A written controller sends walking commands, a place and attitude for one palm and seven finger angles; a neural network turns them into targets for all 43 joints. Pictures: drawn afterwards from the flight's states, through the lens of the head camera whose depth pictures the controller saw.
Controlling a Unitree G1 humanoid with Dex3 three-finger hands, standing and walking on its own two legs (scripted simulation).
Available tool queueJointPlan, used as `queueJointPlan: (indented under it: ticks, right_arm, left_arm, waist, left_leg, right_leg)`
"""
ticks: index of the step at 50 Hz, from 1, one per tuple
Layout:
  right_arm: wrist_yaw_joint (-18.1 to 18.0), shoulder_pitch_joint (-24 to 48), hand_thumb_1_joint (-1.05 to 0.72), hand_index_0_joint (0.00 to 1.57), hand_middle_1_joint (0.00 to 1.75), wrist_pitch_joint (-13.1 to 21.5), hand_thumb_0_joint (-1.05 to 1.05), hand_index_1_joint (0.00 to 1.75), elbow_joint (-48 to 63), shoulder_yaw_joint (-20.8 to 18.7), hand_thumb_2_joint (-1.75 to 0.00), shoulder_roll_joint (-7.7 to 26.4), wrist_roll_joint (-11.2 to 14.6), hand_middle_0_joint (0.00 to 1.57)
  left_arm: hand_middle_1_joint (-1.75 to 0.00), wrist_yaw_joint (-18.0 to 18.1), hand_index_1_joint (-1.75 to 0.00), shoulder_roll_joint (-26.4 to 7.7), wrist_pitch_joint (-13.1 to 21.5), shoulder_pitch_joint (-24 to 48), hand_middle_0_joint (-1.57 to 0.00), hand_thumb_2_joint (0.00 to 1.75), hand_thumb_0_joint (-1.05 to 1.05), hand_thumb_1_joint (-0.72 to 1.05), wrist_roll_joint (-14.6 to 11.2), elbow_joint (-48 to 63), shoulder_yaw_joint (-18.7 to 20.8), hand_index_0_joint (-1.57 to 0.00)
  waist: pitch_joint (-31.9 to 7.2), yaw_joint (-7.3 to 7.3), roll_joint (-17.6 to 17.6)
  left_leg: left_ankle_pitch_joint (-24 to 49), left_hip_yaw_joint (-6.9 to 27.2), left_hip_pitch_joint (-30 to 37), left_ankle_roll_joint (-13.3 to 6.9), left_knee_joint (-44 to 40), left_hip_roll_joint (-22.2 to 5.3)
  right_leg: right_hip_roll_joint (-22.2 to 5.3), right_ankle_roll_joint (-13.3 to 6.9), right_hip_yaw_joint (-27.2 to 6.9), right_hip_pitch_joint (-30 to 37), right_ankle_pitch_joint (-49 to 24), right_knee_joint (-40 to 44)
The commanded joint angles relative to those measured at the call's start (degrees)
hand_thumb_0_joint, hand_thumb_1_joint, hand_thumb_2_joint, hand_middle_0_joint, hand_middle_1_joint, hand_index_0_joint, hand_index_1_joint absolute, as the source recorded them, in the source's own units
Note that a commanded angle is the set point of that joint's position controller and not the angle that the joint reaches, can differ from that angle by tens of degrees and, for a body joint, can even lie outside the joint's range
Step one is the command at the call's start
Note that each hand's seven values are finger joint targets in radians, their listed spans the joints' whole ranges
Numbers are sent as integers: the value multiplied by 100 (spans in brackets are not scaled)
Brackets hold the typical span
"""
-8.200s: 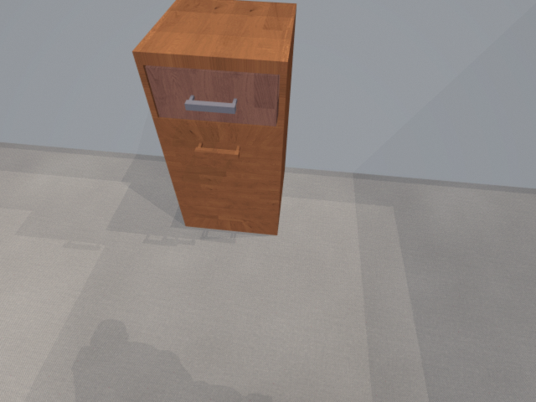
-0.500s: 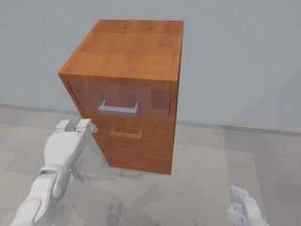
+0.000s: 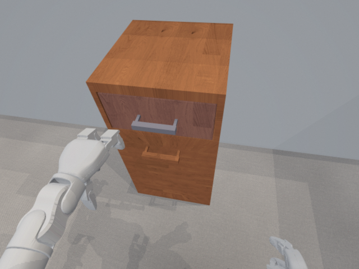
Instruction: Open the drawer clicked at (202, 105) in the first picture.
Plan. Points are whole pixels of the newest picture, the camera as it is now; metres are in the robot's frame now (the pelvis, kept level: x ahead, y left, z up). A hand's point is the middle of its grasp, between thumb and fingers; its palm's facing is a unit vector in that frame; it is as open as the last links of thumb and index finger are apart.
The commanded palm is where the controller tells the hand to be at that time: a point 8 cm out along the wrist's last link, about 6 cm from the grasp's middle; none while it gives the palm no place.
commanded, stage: raise the hand with hooked fingers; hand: left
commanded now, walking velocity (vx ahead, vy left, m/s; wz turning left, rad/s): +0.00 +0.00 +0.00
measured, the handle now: (155, 123) +0.55 +0.16 -0.07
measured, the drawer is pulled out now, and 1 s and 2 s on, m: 0.00 0.00 0.00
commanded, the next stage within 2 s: move the hooked fingers above the handle in 0.14 s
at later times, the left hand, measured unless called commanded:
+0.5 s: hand (107, 163) +0.32 +0.21 +0.05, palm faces -0.02 -0.08 -1.00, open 13.8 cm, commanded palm +0.31 +0.23 +0.11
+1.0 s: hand (125, 141) +0.40 +0.20 +0.03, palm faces -0.02 -0.06 -1.00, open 13.8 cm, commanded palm +0.38 +0.21 +0.09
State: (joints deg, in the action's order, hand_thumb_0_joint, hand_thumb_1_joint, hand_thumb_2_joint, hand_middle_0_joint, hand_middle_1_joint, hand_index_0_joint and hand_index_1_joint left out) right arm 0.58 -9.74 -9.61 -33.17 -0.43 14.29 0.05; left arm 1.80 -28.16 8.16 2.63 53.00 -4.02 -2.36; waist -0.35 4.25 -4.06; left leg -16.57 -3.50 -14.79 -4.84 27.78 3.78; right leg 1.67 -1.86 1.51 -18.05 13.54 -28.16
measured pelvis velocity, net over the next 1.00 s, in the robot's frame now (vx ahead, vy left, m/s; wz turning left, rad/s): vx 0.00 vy -0.02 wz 0.00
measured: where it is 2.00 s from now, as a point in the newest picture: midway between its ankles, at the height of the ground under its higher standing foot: outside the picture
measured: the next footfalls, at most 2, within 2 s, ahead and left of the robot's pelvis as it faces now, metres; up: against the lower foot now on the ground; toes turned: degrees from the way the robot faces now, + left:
none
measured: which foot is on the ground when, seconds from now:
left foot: down 0.00-1.00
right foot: down 0.00-1.00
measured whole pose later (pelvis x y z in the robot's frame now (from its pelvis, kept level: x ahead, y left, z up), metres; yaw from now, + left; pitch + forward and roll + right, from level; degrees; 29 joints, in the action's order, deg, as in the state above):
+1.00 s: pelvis +0.00 -0.02 -0.01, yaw +0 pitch +11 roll +0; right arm -1.1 -14.6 -9.9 -36.3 -3.7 15.4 0.6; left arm 11.4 -26.8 10.4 24.7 58.2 -32.0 -2.9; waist -4.2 0.3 -2.1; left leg -19.4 -3.6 -26.5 -3.5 34.7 2.5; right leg 2.7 -3.5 1.8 -30.0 16.3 -35.2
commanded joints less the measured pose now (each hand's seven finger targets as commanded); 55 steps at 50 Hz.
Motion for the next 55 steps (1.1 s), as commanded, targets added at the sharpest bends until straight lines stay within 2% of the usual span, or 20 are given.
queueJointPlan:
  ticks: [1, 6, 11, 14, 17, 20, 22, 27, 30, 31, 33, 35, 39, 41, 44, 45, 48, 50, 51, 55]
  right_arm:
    - [-28, 547, -90, 20, 30, 296, 0, 30, 809, -263, -90, 595, 16, 20]
    - [-4, 506, -90, 20, 30, 292, 0, 30, 752, -319, -90, 637, 85, 20]
    - [13, 521, -90, 20, 30, 265, 0, 30, 781, -307, -90, 668, 84, 20]
    - [4, 522, -90, 20, 30, 259, 0, 30, 785, -307, -90, 655, 52, 20]
    - [-27, 469, -90, 20, 30, 263, 0, 30, 736, -283, -90, 641, 46, 20]
    - [-83, 401, -90, 20, 30, 266, 0, 30, 647, -264, -90, 666, 62, 20]
    - [-107, 320, -90, 20, 30, 287, 0, 30, 587, -265, -90, 622, 81, 20]
    - [-114, 181, -90, 20, 30, 309, 0, 30, 592, -331, -90, 595, 56, 20]
    - [-124, 93, -90, 20, 30, 247, 0, 30, 553, -334, -90, 654, 81, 20]
    - [-119, 88, -90, 20, 30, 224, 0, 30, 571, -311, -90, 643, 95, 20]
    - [-123, 23, -90, 20, 30, 198, 0, 30, 560, -325, -90, 692, 122, 20]
    - [-137, 0, -90, 20, 30, 147, 0, 30, 598, -329, -90, 741, 106, 20]
    - [-193, -181, -90, 20, 30, 125, 0, 30, 575, -390, -90, 713, 72, 20]
    - [-225, -258, -90, 20, 30, 122, 0, 30, 535, -423, -90, 720, 42, 20]
    - [-240, -359, -90, 20, 30, 152, 0, 30, 429, -468, -90, 681, 36, 20]
    - [-235, -400, -90, 20, 30, 145, 0, 30, 380, -485, -90, 701, 31, 20]
    - [-191, -497, -90, 20, 30, 155, 0, 30, 257, -509, -90, 713, 57, 20]
    - [-148, -578, -90, 20, 30, 155, 0, 30, 229, -534, -90, 726, 73, 20]
    - [-145, -633, -90, 20, 30, 150, 0, 30, 197, -562, -90, 774, 68, 20]
    - [-155, -748, -90, 20, 30, 84, 0, 30, 186, -579, -90, 782, 64, 20]
  left_arm:
    - [-120, 631, -120, -1383, 219, 1677, -30, 30, 0, -50, -46, 1259, 1121, -30]
    - [-120, 763, -120, -1171, -21, 1672, -30, 30, 0, -50, -5, 923, 904, -30]
    - [-120, 519, -120, -954, -254, 1449, -30, 30, 0, -50, -63, 933, 554, -30]
    - [-120, 407, -120, -822, -206, 1673, -30, 30, 0, -50, -62, 1050, 350, -30]
    - [-120, 449, -120, -827, -101, 2109, -30, 30, 0, -50, 21, 879, 328, -30]
    - [-120, 627, -120, -1113, -31, 2716, -30, 30, 0, -50, 180, 419, 559, -30]
    - [-120, 755, -120, -1063, -17, 3148, -30, 30, 0, -50, 291, 77, 485, -30]
    - [-120, 974, -120, -1034, -102, 3487, -30, 30, 0, -50, 363, -140, 457, -30]
    - [-120, 899, -120, -1004, -274, 3295, -30, 30, 0, -50, 290, -755, 474, -30]
    - [-120, 847, -120, -750, -336, 3280, -30, 30, 0, -50, 257, -947, 219, -30]
    - [-120, 745, -120, -634, -393, 3439, -30, 30, 0, -50, 250, -1208, 61, -30]
    - [-120, 672, -120, -792, -397, 3469, -30, 30, 0, -50, 299, -1322, 167, -30]
    - [-120, 674, -120, -1020, -90, 4004, -30, 30, 0, -50, 348, -1221, 284, -30]
    - [-120, 792, -120, -1428, 117, 4105, -30, 30, 0, -50, 368, -1134, 677, -30]
    - [-120, 1023, -120, -1382, 306, 4187, -30, 30, 0, -50, 361, -1264, 756, -30]
    - [-120, 1119, -120, -1542, 312, 4171, -30, 30, 0, -50, 392, -1399, 951, -30]
    - [-120, 1318, -120, -1206, 166, 4290, -30, 30, 0, -50, 478, -1985, 671, -30]
    - [-120, 1354, -120, -798, 11, 4562, -30, 30, 0, -50, 524, -2281, 260, -30]
    - [-120, 1366, -120, -1002, -32, 4637, -30, 30, 0, -50, 572, -2356, 389, -30]
    - [-120, 1250, -120, -652, -132, 5205, -30, 30, 0, -50, 581, -2600, -65, -30]
  waist:
    - [-1659, 80, 59]
    - [-1571, 28, 112]
    - [-1615, -23, 158]
    - [-1523, -95, 240]
    - [-1305, -137, 255]
    - [-1236, -140, 303]
    - [-1325, -165, 267]
    - [-2203, -104, -76]
    - [-2108, -153, 308]
    - [-1987, -200, 473]
    - [-1823, -273, 693]
    - [-1898, -216, 684]
    - [-2252, -276, 561]
    - [-2498, -220, 387]
    - [-2533, -270, 225]
    - [-2517, -245, 261]
    - [-2286, -385, 293]
    - [-2273, -523, 375]
    - [-2437, -485, 355]
    - [-2703, -679, 555]
  left_leg:
    - [2194, 615, 441, 469, -277, -375]
    - [2145, 640, 401, 517, -269, -402]
    - [2208, 670, 464, 514, -259, -425]
    - [2165, 690, 524, 514, -250, -454]
    - [1850, 734, 408, 526, -254, -440]
    - [1366, 700, 167, 500, -250, -377]
    - [1259, 644, 93, 493, -194, -337]
    - [1961, 586, 313, 521, 66, -301]
    - [1978, 498, -23, 452, 122, -280]
    - [1850, 462, -134, 420, 118, -276]
    - [1710, 400, -315, 345, 135, -273]
    - [1727, 376, -449, 305, 160, -238]
    - [1739, 329, -489, 217, 296, -185]
    - [1926, 337, -513, 209, 362, -162]
    - [2091, 313, -560, 220, 433, -170]
    - [2141, 329, -669, 230, 466, -161]
    - [1963, 269, -788, 238, 531, -172]
    - [1944, 266, -817, 237, 570, -163]
    - [1950, 248, -792, 241, 592, -175]
    - [1924, 263, -811, 188, 690, -132]
  right_leg:
    - [-48, -169, -256, 633, -986, 97]
    - [-41, -160, -190, 417, -841, 48]
    - [-54, -135, -189, 466, -819, 76]
    - [-46, -127, -167, 328, -743, 109]
    - [-20, -142, -148, 111, -533, 87]
    - [17, -159, -154, -11, -312, 44]
    - [15, -182, -138, -108, -232, -30]
    - [13, -203, -199, 140, -790, -233]
    - [16, -168, -226, 270, -1055, -246]
    - [-7, -148, -227, 239, -1044, -244]
    - [-19, -128, -240, 180, -1066, -221]
    - [-24, -139, -306, 326, -1172, -246]
    - [-67, -117, -428, 488, -1425, -306]
    - [-64, -123, -507, 642, -1672, -394]
    - [-69, -120, -519, 542, -1886, -470]
    - [-47, -132, -505, 537, -1892, -518]
    - [-26, -124, -443, 144, -1715, -536]
    - [-18, -124, -397, 17, -1689, -540]
    - [-16, -120, -404, 41, -1686, -568]
    - [-31, -83, -430, 142, -1867, -574]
